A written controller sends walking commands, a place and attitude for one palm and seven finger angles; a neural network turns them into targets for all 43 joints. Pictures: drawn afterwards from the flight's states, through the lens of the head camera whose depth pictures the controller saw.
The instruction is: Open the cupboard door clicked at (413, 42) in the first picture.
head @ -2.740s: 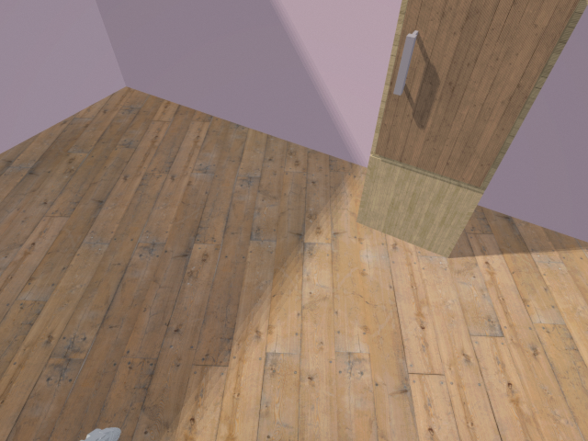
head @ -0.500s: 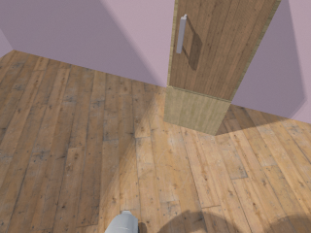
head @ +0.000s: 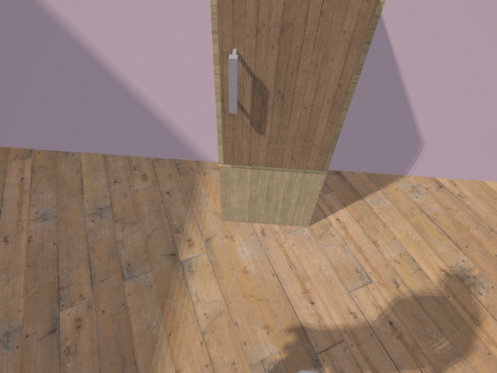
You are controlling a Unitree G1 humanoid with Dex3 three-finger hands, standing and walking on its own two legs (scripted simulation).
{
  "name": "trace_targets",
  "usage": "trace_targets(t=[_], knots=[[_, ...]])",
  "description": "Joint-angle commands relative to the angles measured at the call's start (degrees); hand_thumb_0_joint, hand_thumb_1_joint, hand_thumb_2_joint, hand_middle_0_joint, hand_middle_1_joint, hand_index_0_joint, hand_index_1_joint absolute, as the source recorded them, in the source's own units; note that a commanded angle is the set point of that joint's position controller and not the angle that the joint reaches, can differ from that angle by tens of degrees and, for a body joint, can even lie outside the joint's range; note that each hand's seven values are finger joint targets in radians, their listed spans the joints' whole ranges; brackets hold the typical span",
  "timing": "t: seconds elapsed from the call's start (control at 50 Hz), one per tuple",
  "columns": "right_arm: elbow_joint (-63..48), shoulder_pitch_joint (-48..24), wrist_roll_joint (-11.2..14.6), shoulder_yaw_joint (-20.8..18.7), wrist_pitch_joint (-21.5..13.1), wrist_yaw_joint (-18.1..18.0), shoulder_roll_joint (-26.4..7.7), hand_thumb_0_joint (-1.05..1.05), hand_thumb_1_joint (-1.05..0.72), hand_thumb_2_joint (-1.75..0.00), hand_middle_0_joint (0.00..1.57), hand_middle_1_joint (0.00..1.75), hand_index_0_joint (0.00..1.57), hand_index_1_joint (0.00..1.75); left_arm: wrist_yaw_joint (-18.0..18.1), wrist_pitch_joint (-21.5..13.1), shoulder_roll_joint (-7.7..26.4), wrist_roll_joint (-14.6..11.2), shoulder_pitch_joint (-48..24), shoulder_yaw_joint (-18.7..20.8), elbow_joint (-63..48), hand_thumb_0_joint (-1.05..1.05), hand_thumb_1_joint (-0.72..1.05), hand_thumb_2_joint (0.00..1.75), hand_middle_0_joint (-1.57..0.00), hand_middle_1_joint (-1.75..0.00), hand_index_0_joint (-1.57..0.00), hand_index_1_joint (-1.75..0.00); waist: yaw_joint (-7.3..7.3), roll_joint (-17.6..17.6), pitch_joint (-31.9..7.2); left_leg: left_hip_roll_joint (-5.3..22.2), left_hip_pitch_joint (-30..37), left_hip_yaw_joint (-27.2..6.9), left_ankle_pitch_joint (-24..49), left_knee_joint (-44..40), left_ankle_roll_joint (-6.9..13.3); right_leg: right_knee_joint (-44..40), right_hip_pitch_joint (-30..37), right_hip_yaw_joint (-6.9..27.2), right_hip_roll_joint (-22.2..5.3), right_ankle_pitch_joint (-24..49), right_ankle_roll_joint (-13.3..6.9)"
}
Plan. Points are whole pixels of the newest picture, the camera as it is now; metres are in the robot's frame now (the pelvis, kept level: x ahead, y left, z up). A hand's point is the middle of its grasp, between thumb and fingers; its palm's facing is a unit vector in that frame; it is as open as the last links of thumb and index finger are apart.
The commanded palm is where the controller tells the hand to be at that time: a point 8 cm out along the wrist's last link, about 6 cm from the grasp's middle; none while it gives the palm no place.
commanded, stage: take the last steps up to it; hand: left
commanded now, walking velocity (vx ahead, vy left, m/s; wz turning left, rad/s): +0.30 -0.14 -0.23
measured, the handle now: (234, 82) +0.85 +0.07 +0.02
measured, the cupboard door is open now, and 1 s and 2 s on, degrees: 0 0 0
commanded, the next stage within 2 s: come to a stop and stand still in 0.82 s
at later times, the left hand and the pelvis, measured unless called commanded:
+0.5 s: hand out of the picture +0.13 +0.15 -0.19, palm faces -0.04 -0.98 -0.20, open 7.3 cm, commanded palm none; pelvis +0.12 -0.04 -0.01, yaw -4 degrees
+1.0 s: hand (212, 271) +0.36 +0.09 -0.18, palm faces -0.11 -0.96 -0.24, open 7.3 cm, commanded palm none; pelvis +0.29 -0.09 -0.02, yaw -6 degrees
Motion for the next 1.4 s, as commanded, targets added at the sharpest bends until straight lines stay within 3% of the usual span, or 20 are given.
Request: trace_targets(t=[0.0, 0.12, 0.18, 0.22, 0.24, 0.3, 0.5, 0.52, 0.54, 0.56, 0.62, 0.68, 0.9, 0.92, 0.94, 0.96, 0.98, 1.04, 1.14, 1.38], knots=[[-1.12, 6.64, -0.57, -2.25, -1.04, -0.33, -9.55, 0.0, -0.9, -0.9, 0.2, 0.3, 0.2, 0.3, -0.84, -0.71, 2.1, -0.07, -2.17, -0.1, -3.75, 0.0, 0.9, 0.9, -0.2, -0.3, -0.2, -0.3, -1.86, 3.84, 0.44, 21.15, 5.86, -19.79, -5.92, -15.13, 3.33, -4.79, -3.55, -0.06, -0.62, -3.1, -1.06], [0.76, 9.12, -0.74, -2.47, -1.03, -0.13, -10.55, 0.0, -0.9, -0.9, 0.2, 0.3, 0.2, 0.3, -1.41, -1.8, 1.38, -0.34, -3.19, -0.54, -3.66, 0.0, 0.9, 0.9, -0.2, -0.3, -0.2, -0.3, -2.15, 4.6, -0.91, 20.72, 8.78, -17.33, -2.54, -11.67, 1.59, -14.81, 1.37, -2.9, 1.36, -4.44, -2.66], [0.97, 7.88, -0.11, -2.03, -0.79, 0.12, -9.26, 0.0, -0.9, -0.9, 0.2, 0.3, 0.2, 0.3, -0.9, -2.46, 2.47, -0.48, 3.8, -0.36, -0.55, 0.0, 0.9, 0.9, -0.2, -0.3, -0.2, -0.3, 1.47, 2.27, -3.89, 17.12, 1.74, -11.21, 0.88, -2.44, -2.7, -28.0, 17.36, -3.34, 1.97, 5.36, -4.56], [-1.89, 3.44, 0.67, -0.41, -1.01, 0.8, -4.03, 0.0, -0.9, -0.9, 0.2, 0.3, 0.2, 0.3, 0.49, -3.25, 9.25, -0.37, 12.71, 0.81, 2.78, 0.0, 0.9, 0.9, -0.2, -0.3, -0.2, -0.3, 5.52, -13.81, -4.94, 6.86, -19.52, -0.37, -11.46, 16.6, -7.29, -33.64, 34.2, 16.38, -13.0, 5.27, -12.53], [-4.16, -3.17, 0.28, -0.22, -0.37, 1.05, -4.73, 0.0, -0.9, -0.9, 0.2, 0.3, 0.2, 0.3, 1.11, -3.32, 10.56, -0.94, 16.78, 1.0, 4.27, 0.0, 0.9, 0.9, -0.2, -0.3, -0.2, -0.3, 8.15, -11.24, -1.25, 4.26, -27.35, -4.98, -22.6, 27.57, -7.8, -36.81, 32.96, 22.4, -17.66, 6.59, -17.13], [-3.86, -3.4, -0.09, -0.89, 0.12, 1.58, -3.87, 0.0, -0.9, -0.9, 0.2, 0.3, 0.2, 0.3, 1.92, -4.17, 6.99, -0.81, 11.62, 0.26, 4.26, 0.0, 0.9, 0.9, -0.2, -0.3, -0.2, -0.3, 4.49, -5.64, 3.99, 7.19, -28.64, -12.63, -14.91, 34.74, -7.16, -37.3, 25.44, 14.9, -13.91, 4.01, -15.19], [-0.46, 9.68, -0.42, -1.41, -1.25, 1.72, -4.85, 0.0, -0.9, -0.9, 0.2, 0.3, 0.2, 0.3, 0.7, -5.63, 7.16, -1.27, 7.87, -0.37, 5.45, 0.0, 0.9, 0.9, -0.2, -0.3, -0.2, -0.3, -4.27, -1.23, 0.64, 1.5, 5.02, -6.92, 3.21, 5.21, -6.63, -19.57, 10.98, 0.62, -4.03, 20.37, -8.61], [1.2, 16.19, -1.06, -2.67, -1.7, 1.04, -9.97, 0.0, -0.9, -0.9, 0.2, 0.3, 0.2, 0.3, 0.23, -5.47, 4.91, -1.66, 9.45, -0.65, 4.7, 0.0, 0.9, 0.9, -0.2, -0.3, -0.2, -0.3, -6.25, 10.02, -4.48, 9.97, 15.65, -19.21, 2.25, 0.35, -3.55, -5.14, 3.8, -2.54, 0.5, 15.19, -5.45], [2.05, 21.2, -1.08, -3.99, -1.71, 0.5, -16.22, 0.0, -0.9, -0.9, 0.2, 0.3, 0.2, 0.3, -0.4, -5.24, 2.34, -1.98, 8.41, -1.3, 2.65, 0.0, 0.9, 0.9, -0.2, -0.3, -0.2, -0.3, -7.25, 22.36, -6.33, 24.68, 19.6, -39.9, 0.15, -9.39, 2.45, 12.5, -7.16, -4.35, 6.42, -11.49, -3.24], [1.77, 19.12, -0.61, -3.51, -1.28, 0.17, -16.29, 0.0, -0.9, -0.9, 0.2, 0.3, 0.2, 0.3, -0.26, -4.89, 4.7, -1.15, 6.23, -0.69, 1.54, 0.0, 0.9, 0.9, -0.2, -0.3, -0.2, -0.3, -6.47, 16.39, -4.64, 27.3, 15.49, -44.0, -5.75, -13.06, 4.79, 20.41, -9.3, 2.36, 4.23, -13.94, -4.48], [-0.66, 8.4, -0.37, -1.27, -2.26, -0.43, -8.37, 0.0, -0.9, -0.9, 0.2, 0.3, 0.2, 0.3, -0.96, -4.25, 2.98, -0.51, 4.52, -0.48, 3.07, 0.0, 0.9, 0.9, -0.2, -0.3, -0.2, -0.3, -1.81, 5.44, 5.93, 21.81, 2.38, -30.73, 1.83, -14.16, 1.71, 22.32, -10.51, 4.2, -1.54, -0.82, -3.46], [-0.54, 5.08, 0.17, -0.7, -3.02, -0.43, -6.38, 0.0, -0.9, -0.9, 0.2, 0.3, 0.2, 0.3, -0.93, -3.08, 0.23, -0.63, 10.55, -0.92, 4.96, 0.0, 0.9, 0.9, -0.2, -0.3, -0.2, -0.3, 1.73, 7.51, 2.3, 16.98, 1.52, -17.57, 11.35, -13.27, 0.16, 15.39, -5.29, 2.08, -1.82, 3.4, -1.77], [1.0, 4.39, -0.1, -2.12, -0.82, 0.24, -7.15, 0.0, -0.9, -0.9, 0.2, 0.3, 0.2, 0.3, -0.76, -3.82, 0.78, -0.62, 7.65, -0.52, 3.31, 0.0, 0.9, 0.9, -0.2, -0.3, -0.2, -0.3, 2.62, 8.09, 2.58, 14.61, -0.64, -12.52, 4.88, -5.43, -0.43, -17.75, 10.18, -5.26, 1.46, 10.38, -2.09], [1.42, 4.53, 0.16, -1.7, -0.65, 0.35, -6.09, 0.0, -0.9, -0.9, 0.2, 0.3, 0.2, 0.3, -0.4, -4.38, 2.3, -0.48, 12.08, -0.31, 4.86, 0.0, 0.9, 0.9, -0.2, -0.3, -0.2, -0.3, 4.73, 3.74, 0.52, 11.21, -2.06, -9.96, 4.26, 1.54, -2.41, -22.02, 16.72, -4.31, 1.36, 13.23, -2.1], [1.8, 6.82, 0.57, -0.85, -0.62, 0.65, -2.8, 0.0, -0.9, -0.9, 0.2, 0.3, 0.2, 0.3, 0.39, -5.41, 6.57, -0.19, 15.28, 0.28, 5.82, 0.0, 0.9, 0.9, -0.2, -0.3, -0.2, -0.3, 5.8, -7.07, -2.79, 6.26, -9.04, -7.08, -4.53, 13.55, -5.29, -25.97, 24.93, 6.29, -7.13, 20.42, -4.28], [0.92, 9.14, 1.24, 0.07, -0.07, 0.46, -0.14, 0.0, -0.9, -0.9, 0.2, 0.3, 0.2, 0.3, 0.96, -5.76, 10.65, -0.65, 16.41, 0.55, 5.89, 0.0, 0.9, 0.9, -0.2, -0.3, -0.2, -0.3, 4.5, -17.03, -7.23, 1.81, -9.94, -9.14, -21.27, 23.69, -6.97, -31.01, 24.85, 18.23, -18.53, 32.32, -9.02], [1.32, 9.05, 1.41, 0.01, 0.79, -0.13, -1.37, 0.0, -0.9, -0.9, 0.2, 0.3, 0.2, 0.3, 1.26, -5.37, 9.86, -1.21, 13.61, -0.41, 4.88, 0.0, 0.9, 0.9, -0.2, -0.3, -0.2, -0.3, 3.59, -10.31, -7.35, 2.84, -5.91, -14.23, -23.53, 25.99, -6.85, -32.27, 19.69, 16.11, -18.61, 36.82, -11.29], [2.92, 8.32, 1.81, -0.44, 2.45, -0.53, -1.41, 0.0, -0.9, -0.9, 0.2, 0.3, 0.2, 0.3, 2.58, -4.36, 7.11, -0.98, 5.25, -0.62, 2.88, 0.0, 0.9, 0.9, -0.2, -0.3, -0.2, -0.3, 2.0, -11.84, -4.06, 3.58, -6.92, -16.55, -18.27, 30.41, -7.12, -29.97, 14.63, 10.98, -16.46, 44.8, -12.25], [0.77, 2.58, 1.0, -1.38, 4.61, -0.06, -2.94, 0.0, -0.9, -0.9, 0.2, 0.3, 0.2, 0.3, 3.42, -3.14, 8.03, -0.88, 6.06, 0.61, 2.13, 0.0, 0.9, 0.9, -0.2, -0.3, -0.2, -0.3, 3.94, -4.71, -5.04, 0.68, -13.57, -17.92, -14.06, 37.81, -8.71, -28.35, 18.14, 8.56, -17.31, 52.18, -13.51], [-5.19, -2.76, 0.81, -1.47, 3.82, 1.48, -4.51, 0.0, -0.9, -0.9, 0.2, 0.3, 0.2, 0.3, 2.47, -1.6, 11.14, 0.38, 2.01, 1.49, -2.14, 0.0, 0.9, 0.9, -0.2, -0.3, -0.2, -0.3, 3.42, -11.6, -4.27, 0.02, -6.64, -15.16, -10.89, 18.08, -7.97, -34.19, 11.18, 8.0, -13.9, 9.8, -11.33]])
